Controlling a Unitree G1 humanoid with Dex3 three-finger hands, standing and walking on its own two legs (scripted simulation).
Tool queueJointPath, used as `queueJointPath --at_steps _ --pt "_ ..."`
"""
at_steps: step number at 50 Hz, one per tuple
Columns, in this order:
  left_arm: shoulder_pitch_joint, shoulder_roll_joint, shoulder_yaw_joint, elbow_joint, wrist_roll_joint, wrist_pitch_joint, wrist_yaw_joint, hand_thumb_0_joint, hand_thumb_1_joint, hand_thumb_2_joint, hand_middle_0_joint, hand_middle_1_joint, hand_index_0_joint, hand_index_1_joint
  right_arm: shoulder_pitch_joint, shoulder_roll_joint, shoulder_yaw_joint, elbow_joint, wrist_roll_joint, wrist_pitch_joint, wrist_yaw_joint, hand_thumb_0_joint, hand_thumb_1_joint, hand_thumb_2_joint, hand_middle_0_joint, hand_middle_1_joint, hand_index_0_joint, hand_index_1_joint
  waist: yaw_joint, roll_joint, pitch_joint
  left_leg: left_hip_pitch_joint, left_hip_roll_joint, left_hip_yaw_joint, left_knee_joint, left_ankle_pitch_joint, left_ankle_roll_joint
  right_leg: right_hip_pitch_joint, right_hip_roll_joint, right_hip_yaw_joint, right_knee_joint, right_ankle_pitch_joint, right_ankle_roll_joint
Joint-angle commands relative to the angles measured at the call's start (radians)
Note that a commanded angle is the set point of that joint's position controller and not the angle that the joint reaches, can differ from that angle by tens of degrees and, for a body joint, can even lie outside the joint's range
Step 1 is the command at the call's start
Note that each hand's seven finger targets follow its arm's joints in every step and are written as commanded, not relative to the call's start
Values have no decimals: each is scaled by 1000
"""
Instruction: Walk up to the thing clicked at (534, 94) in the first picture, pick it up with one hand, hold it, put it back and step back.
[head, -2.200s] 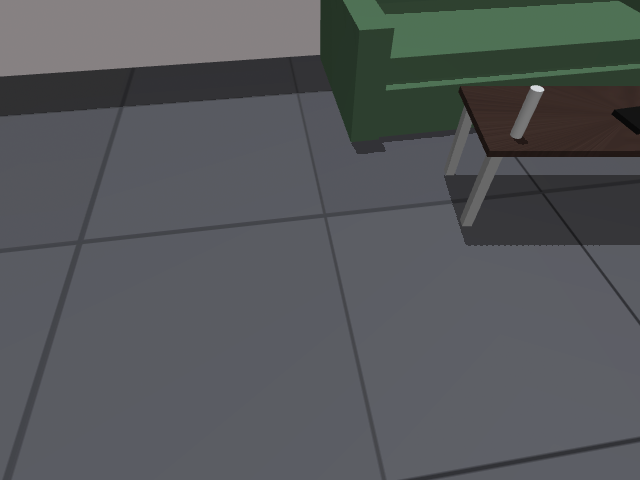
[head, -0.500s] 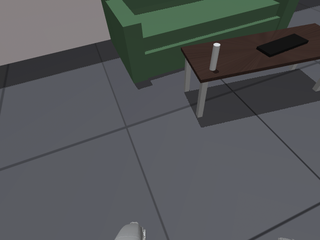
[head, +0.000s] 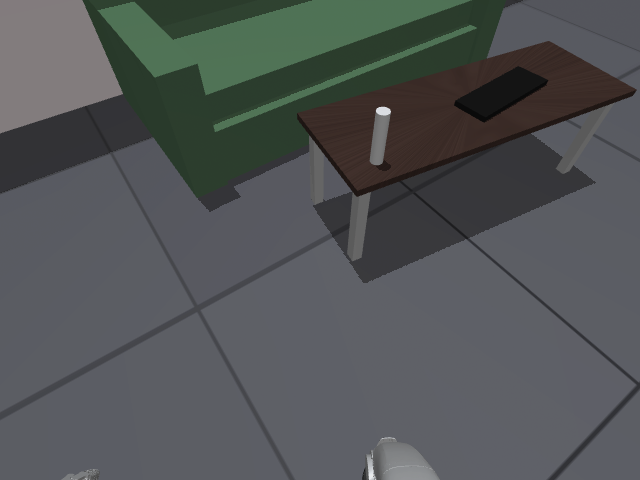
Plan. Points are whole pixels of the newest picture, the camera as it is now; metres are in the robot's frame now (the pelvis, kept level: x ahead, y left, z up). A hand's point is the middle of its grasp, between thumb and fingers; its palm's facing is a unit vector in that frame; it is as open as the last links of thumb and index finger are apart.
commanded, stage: walk up
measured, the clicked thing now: (379, 137) +1.01 -0.22 -0.26
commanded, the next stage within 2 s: none
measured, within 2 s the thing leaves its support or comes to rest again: neither
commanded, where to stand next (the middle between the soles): +0.39 +0.10 m, yaw -5 degrees
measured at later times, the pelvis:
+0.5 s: pelvis +0.18 +0.07 -0.03, yaw -3 degrees
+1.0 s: pelvis +0.31 +0.10 -0.02, yaw -6 degrees
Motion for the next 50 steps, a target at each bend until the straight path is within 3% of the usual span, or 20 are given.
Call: queueJointPath --at_steps 1,3,4,5,6,11,17,22,23,24,25,28,30,34,39,40,41,42,44,50 --pt "81 154 66 -37 6 -36 15 0 900 900 -200 -300 -200 -300 -75 -251 -81 -115 10 -14 -6 0 -900 -900 200 300 200 300 64 103 -59 -169 182 -124 -81 98 172 273 49 -76 -176 143 -12" --pt "189 220 99 -15 13 -46 31 0 900 900 -200 -300 -200 -300 -44 -184 -54 -121 11 -9 -7 0 -900 -900 200 300 200 300 135 -48 -122 -311 120 -77 178 56 113 523 51 -9 -219 33 -47" --pt "279 302 124 -14 20 -57 46 0 900 900 -200 -300 -200 -300 -14 -126 -35 -134 13 -11 -6 0 -900 -900 200 300 200 300 173 -266 -168 -441 -4 -17 491 -105 59 601 -179 370 -376 -155 -120" --pt "249 356 122 -47 7 -62 52 0 900 900 -200 -300 -200 -300 9 -167 -42 -126 13 4 -11 0 -900 -900 200 300 200 300 144 -225 -150 -545 -60 -125 631 -237 22 575 -370 759 -512 -215 -234" --pt "193 342 113 -58 -3 -54 55 0 900 900 -200 -300 -200 -300 -33 -245 -65 -113 4 15 -22 0 -900 -900 200 300 200 300 125 -103 -85 -549 6 -211 688 -259 18 458 -390 769 -501 -247 -297" --pt "82 265 89 -78 0 -60 60 0 900 900 -200 -300 -200 -300 44 -218 -72 -37 5 22 -9 0 -900 -900 200 300 200 300 56 -135 -51 -422 66 -198 536 -54 1 274 -198 305 -415 120 -212" --pt "97 292 95 -85 17 -66 57 0 900 900 -200 -300 -200 -300 -81 -198 -87 -72 -4 23 22 0 -900 -900 200 300 200 300 80 -157 -30 -325 62 -136 276 16 -6 154 -167 228 -425 -103 -201" --pt "28 243 68 -85 26 -45 59 0 900 900 -200 -300 -200 -300 117 -234 -120 4 -7 2 13 0 -900 -900 200 300 200 300 -65 -3 -102 133 -17 -74 85 7 13 -87 -108 129 -118 -90 -120" --pt "77 166 42 -79 21 -42 58 0 900 900 -200 -300 -200 -300 193 -298 -139 24 -16 -6 3 0 -900 -900 200 300 200 300 -99 238 -121 197 73 -252 -77 -210 49 -166 1 27 208 -64 -77" --pt "89 124 27 -92 1 -40 64 0 900 900 -200 -300 -200 -300 167 -368 -145 -16 -14 -13 -3 0 -900 -900 200 300 200 300 -74 375 -71 170 326 -733 -311 -413 136 -357 137 4 400 -246 -32" --pt "63 224 46 -65 9 -36 79 0 900 900 -200 -300 -200 -300 105 -396 -148 -31 16 -10 -2 0 -900 -900 200 300 200 300 -51 236 -29 33 400 -818 -334 -470 234 -323 55 105 476 -269 -44" --pt "144 231 55 7 -5 -44 61 0 900 900 -200 -300 -200 -300 -30 -285 -103 -56 18 -14 -17 0 -900 -900 200 300 200 300 40 159 8 -44 264 -475 -247 -226 205 -210 -21 93 375 -109 -29" --pt "137 208 53 21 -2 -41 46 0 900 900 -200 -300 -200 -300 -30 -277 -90 -43 14 -17 -16 0 -900 -900 200 300 200 300 40 199 9 -107 221 -342 -227 -47 213 -98 -27 24 220 -111 -4" --pt "84 183 58 -13 8 -38 28 0 900 900 -200 -300 -200 -300 -12 -286 -85 -56 6 -16 -12 0 -900 -900 200 300 200 300 33 206 -7 -123 235 -294 -210 27 238 15 -18 -15 26 -60 -4" --pt "160 163 63 14 18 -40 54 0 900 900 -200 -300 -200 -300 -59 -212 -45 -69 23 7 -27 0 -900 -900 200 300 200 300 108 77 -99 -218 156 -170 74 207 143 347 74 -54 -212 102 -25" --pt "174 211 77 8 25 -48 63 0 900 900 -200 -300 -200 -300 -19 -157 -25 -67 32 6 -32 0 -900 -900 200 300 200 300 122 -57 -138 -266 92 -122 257 212 93 429 4 88 -298 76 -55" --pt "193 295 96 -14 29 -57 72 0 900 900 -200 -300 -200 -300 7 -111 -7 -83 34 5 -34 0 -900 -900 200 300 200 300 119 -236 -176 -416 -21 -69 498 -65 32 518 -265 498 -383 169 -151" --pt "161 319 89 -20 9 -50 71 0 900 900 -200 -300 -200 -300 -15 -188 -34 -66 25 26 -51 0 -900 -900 200 300 200 300 112 -136 -137 -449 -32 -162 561 -297 26 452 -363 625 -403 203 -277" --pt "101 292 83 -38 0 -40 77 0 900 900 -200 -300 -200 -300 -29 -220 -45 -44 28 34 -63 0 -900 -900 200 300 200 300 98 -81 -62 -488 15 -223 618 -299 21 370 -333 506 -383 246 -311" --pt "-25 219 44 -42 24 -15 74 0 900 900 -200 -300 -200 -300 17 -162 -41 49 31 24 -55 0 -900 -900 200 300 200 300 49 -195 -107 -169 -9 -118 249 -78 -2 121 -150 156 -249 361 -191"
